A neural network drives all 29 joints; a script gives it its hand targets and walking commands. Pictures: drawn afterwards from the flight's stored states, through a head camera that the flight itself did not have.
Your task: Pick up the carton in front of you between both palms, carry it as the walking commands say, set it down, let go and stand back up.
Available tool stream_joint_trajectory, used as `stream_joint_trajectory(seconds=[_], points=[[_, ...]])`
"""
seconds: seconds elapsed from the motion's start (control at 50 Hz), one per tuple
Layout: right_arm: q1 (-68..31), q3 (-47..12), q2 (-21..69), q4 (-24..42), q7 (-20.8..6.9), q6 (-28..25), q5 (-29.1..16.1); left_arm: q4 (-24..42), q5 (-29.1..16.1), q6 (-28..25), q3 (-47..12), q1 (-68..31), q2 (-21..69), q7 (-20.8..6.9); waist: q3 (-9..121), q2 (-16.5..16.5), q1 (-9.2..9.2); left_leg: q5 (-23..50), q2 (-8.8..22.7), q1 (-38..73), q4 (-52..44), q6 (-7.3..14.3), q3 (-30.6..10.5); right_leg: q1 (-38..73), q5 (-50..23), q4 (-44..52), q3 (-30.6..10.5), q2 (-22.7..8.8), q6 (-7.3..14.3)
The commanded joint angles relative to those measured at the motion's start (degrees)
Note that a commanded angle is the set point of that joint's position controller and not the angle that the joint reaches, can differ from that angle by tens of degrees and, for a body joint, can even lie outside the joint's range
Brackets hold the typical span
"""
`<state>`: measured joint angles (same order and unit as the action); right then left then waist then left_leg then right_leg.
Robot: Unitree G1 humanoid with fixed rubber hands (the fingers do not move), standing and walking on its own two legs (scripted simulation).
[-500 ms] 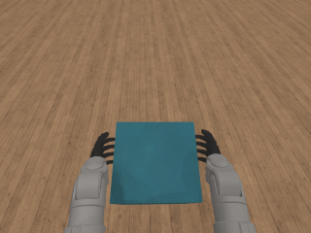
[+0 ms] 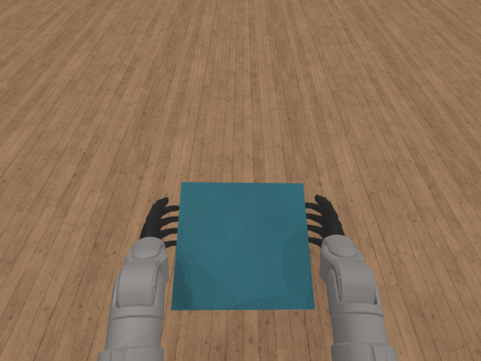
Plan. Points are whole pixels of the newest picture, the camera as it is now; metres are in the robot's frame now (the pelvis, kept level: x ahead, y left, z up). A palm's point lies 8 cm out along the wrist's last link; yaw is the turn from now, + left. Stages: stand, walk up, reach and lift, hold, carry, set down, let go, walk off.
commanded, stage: carry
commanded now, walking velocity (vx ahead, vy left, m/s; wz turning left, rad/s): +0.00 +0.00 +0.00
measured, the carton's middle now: (240, 253) +0.32 +0.00 -0.06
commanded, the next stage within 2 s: hold in 1.66 s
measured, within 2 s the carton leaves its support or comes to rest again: neither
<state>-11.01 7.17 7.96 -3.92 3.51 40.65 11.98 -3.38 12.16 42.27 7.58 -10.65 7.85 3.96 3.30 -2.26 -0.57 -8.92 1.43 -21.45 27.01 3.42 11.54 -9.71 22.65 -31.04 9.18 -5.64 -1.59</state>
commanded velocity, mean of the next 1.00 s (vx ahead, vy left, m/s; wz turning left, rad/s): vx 0.00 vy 0.00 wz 0.00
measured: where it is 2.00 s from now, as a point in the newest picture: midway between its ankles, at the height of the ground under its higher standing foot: outside the picture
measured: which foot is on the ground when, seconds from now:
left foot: down 0.00-1.00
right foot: down 0.00-1.00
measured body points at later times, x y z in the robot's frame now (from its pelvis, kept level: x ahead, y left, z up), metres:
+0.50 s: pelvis +0.04 -0.02 +0.00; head +0.04 -0.02 +0.45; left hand +0.34 +0.12 +0.03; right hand +0.34 -0.18 +0.03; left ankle +0.06 +0.10 -0.73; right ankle -0.09 -0.11 -0.73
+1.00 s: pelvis -0.01 -0.02 +0.00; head -0.03 -0.02 +0.45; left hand +0.29 +0.12 +0.03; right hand +0.28 -0.18 +0.03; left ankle +0.06 +0.10 -0.73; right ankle -0.09 -0.11 -0.73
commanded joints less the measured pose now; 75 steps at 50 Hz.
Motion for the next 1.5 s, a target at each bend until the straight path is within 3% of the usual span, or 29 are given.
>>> stream_joint_trajectory(seconds=[0.0, 0.04, 0.12, 0.16, 0.22, 0.26, 0.32, 0.36, 0.4, 0.48, 0.58, 0.72, 0.92, 1.12, 1.48], points=[[-15.89, -28.21, 47.88, -2.08, -14.20, 0.03, -11.67, 1.24, -13.27, -1.26, -32.35, -21.99, 48.05, -14.74, 21.04, 10.56, -0.04, 44.78, 13.69, 26.12, -1.06, 3.53, -12.84, -5.32, -4.76, 5.05, -3.04, -0.66, -0.87], [-18.14, -27.89, 49.22, -3.01, -14.53, -0.70, -11.76, 0.33, -13.44, -2.13, -32.01, -23.55, 49.62, -15.07, 19.70, 8.15, 0.09, 50.22, 11.08, 24.80, 2.55, 1.16, -9.42, -2.25, -15.74, 7.91, -2.28, -0.73, -1.49], [-20.94, -31.15, 52.50, -0.76, -15.01, -1.37, -13.51, 1.68, -15.25, -3.05, -33.68, -25.39, 52.45, -15.56, 23.23, 3.76, 0.54, 49.26, 9.07, 22.28, 5.29, 1.05, -7.71, 2.56, -31.75, 2.81, -2.22, -1.55, -1.78], [-21.53, -32.26, 53.01, 0.33, -15.02, -1.37, -13.91, 2.11, -15.38, -3.13, -33.68, -24.81, 52.70, -15.55, 23.56, 3.21, 0.58, 48.74, 8.50, 22.56, 5.30, 1.20, -7.41, 1.97, -32.90, 1.97, -1.93, -1.31, -1.78], [-21.93, -33.14, 52.88, 1.39, -14.83, -1.29, -14.09, 2.57, -15.21, -3.08, -33.38, -24.06, 52.35, -15.38, 22.33, 3.65, 0.44, 48.28, 8.33, 22.65, 4.73, 1.38, -7.83, 1.49, -29.06, 4.90, -1.81, -0.70, -1.66], [-21.74, -33.25, 52.47, 1.49, -14.68, -1.18, -14.02, 2.43, -15.06, -2.99, -33.01, -23.76, 51.86, -15.33, 21.21, 2.78, 0.45, 43.80, 7.63, 20.04, 5.07, 0.92, -7.48, 3.95, -32.76, 6.36, -2.09, -1.15, -1.50], [-21.03, -32.92, 52.02, 0.94, -14.59, -0.95, -13.68, 1.72, -14.91, -2.85, -32.56, -23.17, 51.26, -15.38, 20.55, -0.52, 0.36, 31.76, 5.63, 12.89, 6.24, -0.38, -5.48, 9.26, -47.51, 3.13, -2.69, -3.48, -1.14], [-21.17, -32.72, 52.15, 0.70, -14.68, -0.87, -13.56, 1.65, -14.82, -2.86, -32.37, -23.14, 51.16, -15.38, 19.53, -1.62, 0.17, 26.71, 4.58, 10.93, 6.25, -1.08, -4.32, 9.12, -52.16, 1.89, -2.52, -4.45, -0.78], [-21.64, -32.57, 52.30, 0.52, -14.79, -0.87, -13.57, 2.00, -14.73, -2.91, -32.25, -23.66, 51.14, -15.27, 18.82, -1.19, 0.13, 27.13, 4.74, 11.98, 6.14, -1.13, -4.28, 7.03, -50.58, 1.37, -2.10, -4.44, -0.57], [-22.14, -32.11, 52.32, -0.06, -14.85, -0.94, -13.56, 2.37, -14.72, -3.01, -32.35, -24.81, 51.27, -15.14, 19.03, 0.92, 0.21, 32.00, 6.60, 14.44, 6.46, -0.52, -5.63, 4.30, -40.72, 1.67, -1.88, -3.49, -0.33], [-21.79, -31.17, 52.31, -1.36, -14.92, -1.05, -13.16, 1.19, -14.71, -2.99, -32.33, -25.18, 51.37, -15.39, 18.08, 0.21, 0.37, 22.35, 6.76, 10.58, 7.58, -1.09, -5.42, 5.58, -40.57, 2.18, -2.10, -4.75, 0.59], [-24.28, -31.45, 52.62, -1.07, -15.19, -1.09, -13.81, 1.66, -14.95, -3.03, -32.62, -26.90, 51.76, -15.25, 16.73, 1.83, 0.43, 21.01, 7.76, 11.85, 5.30, -1.12, -6.26, 0.98, -24.09, 3.10, -1.80, -3.60, 1.54], [-25.05, -29.30, 52.96, -4.01, -15.56, -0.70, -13.02, -1.11, -14.17, -2.74, -31.05, -28.16, 52.21, -15.72, 14.32, 2.16, 0.57, 12.61, 7.85, 10.54, 2.09, -1.61, -6.93, -2.82, -11.82, 6.20, -3.12, -3.55, 2.33], [-26.17, -28.66, 53.75, -5.06, -15.97, -0.73, -12.94, -2.02, -13.98, -2.69, -30.61, -29.31, 53.18, -16.07, 14.17, 2.38, 0.57, 9.95, 7.95, 9.89, 0.83, -1.95, -7.18, -4.65, -8.31, 6.92, -3.78, -3.42, 2.77], [-25.79, -29.33, 53.74, -4.11, -15.99, -0.85, -13.21, -1.24, -14.14, -2.65, -31.27, -28.81, 53.27, -16.08, 15.56, 2.51, 0.55, 11.19, 8.15, 9.67, 1.00, -2.25, -7.05, -4.95, -10.27, 5.74, -4.06, -3.22, 3.03]])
